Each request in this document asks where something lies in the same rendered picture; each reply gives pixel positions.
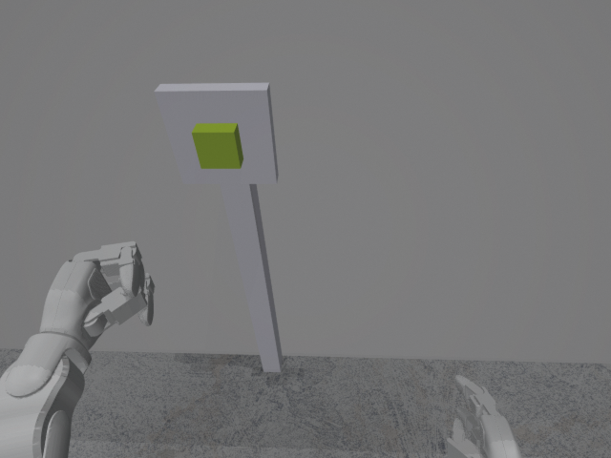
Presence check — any panel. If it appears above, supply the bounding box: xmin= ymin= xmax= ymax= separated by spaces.
xmin=154 ymin=83 xmax=283 ymax=372

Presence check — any robot right hand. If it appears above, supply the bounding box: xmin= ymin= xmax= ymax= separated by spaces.
xmin=447 ymin=375 xmax=522 ymax=458

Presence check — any button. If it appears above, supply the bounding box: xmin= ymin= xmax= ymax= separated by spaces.
xmin=192 ymin=123 xmax=243 ymax=169

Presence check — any robot left hand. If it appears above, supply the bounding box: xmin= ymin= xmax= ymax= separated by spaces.
xmin=39 ymin=241 xmax=155 ymax=350

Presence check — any robot left forearm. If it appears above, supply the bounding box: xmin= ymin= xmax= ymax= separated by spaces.
xmin=0 ymin=332 xmax=92 ymax=458

